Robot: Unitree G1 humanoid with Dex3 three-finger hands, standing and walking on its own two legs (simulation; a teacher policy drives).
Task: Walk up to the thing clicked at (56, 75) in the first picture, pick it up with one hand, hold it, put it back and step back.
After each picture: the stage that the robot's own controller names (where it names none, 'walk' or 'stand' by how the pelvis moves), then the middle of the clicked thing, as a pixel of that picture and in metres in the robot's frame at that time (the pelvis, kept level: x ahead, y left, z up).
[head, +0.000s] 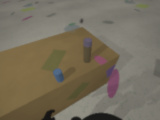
stand; (58, 75) +0.37 +0.29 -0.07
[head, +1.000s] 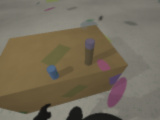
walk; (53, 72) +0.37 +0.34 -0.05
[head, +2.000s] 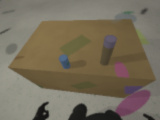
stand; (65, 62) +0.44 +0.26 -0.03
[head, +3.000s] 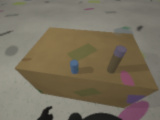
stand; (74, 67) +0.45 +0.18 -0.05
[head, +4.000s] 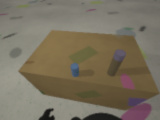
stand; (75, 70) +0.44 +0.17 -0.07
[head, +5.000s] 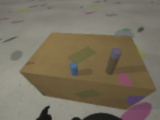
stand; (74, 69) +0.46 +0.19 -0.07
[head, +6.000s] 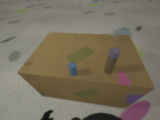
stand; (72, 69) +0.46 +0.20 -0.07
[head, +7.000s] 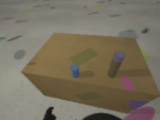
stand; (75, 71) +0.44 +0.17 -0.07
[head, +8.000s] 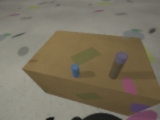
stand; (75, 70) +0.43 +0.18 -0.06
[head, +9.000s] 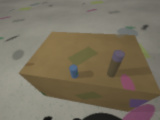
stand; (74, 71) +0.43 +0.19 -0.07
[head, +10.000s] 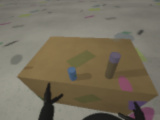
rise first; (72, 74) +0.42 +0.20 -0.06
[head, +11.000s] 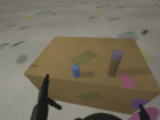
go down; (76, 71) +0.45 +0.19 -0.06
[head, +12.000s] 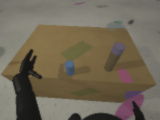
go down; (70, 68) +0.42 +0.18 -0.03
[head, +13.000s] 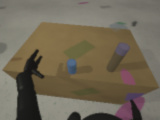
close in; (71, 67) +0.43 +0.17 -0.02
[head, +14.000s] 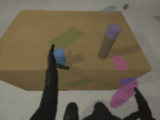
close; (60, 57) +0.46 +0.19 +0.03
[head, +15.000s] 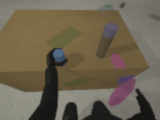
lift; (60, 58) +0.45 +0.18 +0.03
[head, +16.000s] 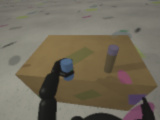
lift; (67, 69) +0.31 +0.17 +0.15
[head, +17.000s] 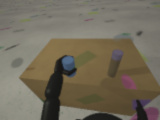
hold; (69, 67) +0.32 +0.16 +0.16
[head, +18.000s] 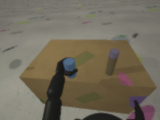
hold; (70, 68) +0.33 +0.16 +0.15
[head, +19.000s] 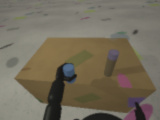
hold; (69, 73) +0.32 +0.17 +0.09
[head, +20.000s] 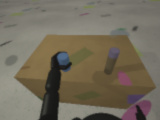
crouch; (64, 62) +0.37 +0.20 +0.13
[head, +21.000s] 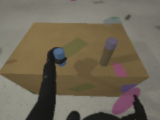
lower; (60, 57) +0.45 +0.22 +0.07
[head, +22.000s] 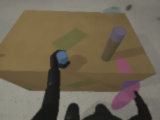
lower; (63, 60) +0.43 +0.19 +0.02
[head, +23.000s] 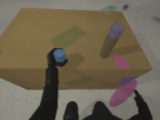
lower; (60, 58) +0.45 +0.19 +0.03
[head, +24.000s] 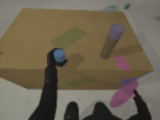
lower; (60, 58) +0.45 +0.20 +0.03
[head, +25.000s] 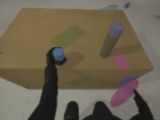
loosen; (59, 57) +0.45 +0.20 +0.03
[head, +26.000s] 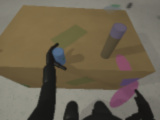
withdraw; (59, 57) +0.46 +0.19 +0.03
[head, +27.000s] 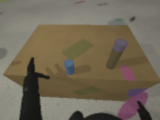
sink last; (69, 67) +0.42 +0.18 -0.01
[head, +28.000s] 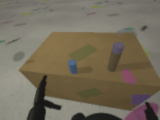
stand; (72, 67) +0.46 +0.21 -0.01
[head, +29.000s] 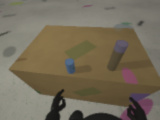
stand; (70, 66) +0.43 +0.20 +0.00
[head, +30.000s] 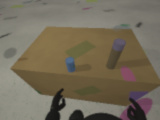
stand; (70, 65) +0.45 +0.20 +0.00
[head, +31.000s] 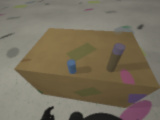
stand; (71, 67) +0.44 +0.20 -0.03
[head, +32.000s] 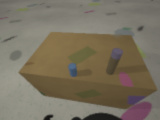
stand; (73, 70) +0.44 +0.19 -0.07
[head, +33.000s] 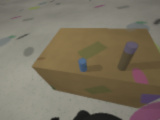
stand; (82, 65) +0.47 +0.16 -0.05
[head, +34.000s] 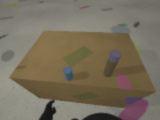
stand; (68, 74) +0.39 +0.20 -0.07
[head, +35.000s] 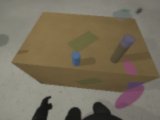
walk; (76, 59) +0.47 +0.15 -0.06
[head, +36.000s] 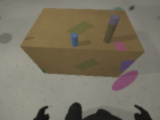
walk; (74, 40) +0.68 +0.23 -0.05
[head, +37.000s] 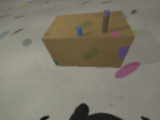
stand; (79, 31) +1.00 +0.28 -0.05
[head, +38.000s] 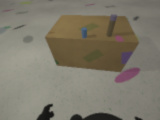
stand; (84, 33) +1.01 +0.17 -0.06
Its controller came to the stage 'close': yes
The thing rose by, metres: 0.22
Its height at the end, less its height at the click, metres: +0.00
